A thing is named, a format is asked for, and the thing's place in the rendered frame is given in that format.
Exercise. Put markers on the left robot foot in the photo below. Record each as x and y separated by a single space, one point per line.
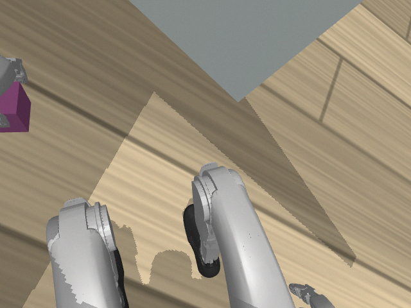
124 301

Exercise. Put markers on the right robot hand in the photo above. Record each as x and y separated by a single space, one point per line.
310 296

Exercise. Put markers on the left robot hand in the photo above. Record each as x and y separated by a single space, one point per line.
10 69

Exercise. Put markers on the right robot foot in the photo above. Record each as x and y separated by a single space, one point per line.
207 270

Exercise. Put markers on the cube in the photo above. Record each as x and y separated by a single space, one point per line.
15 105

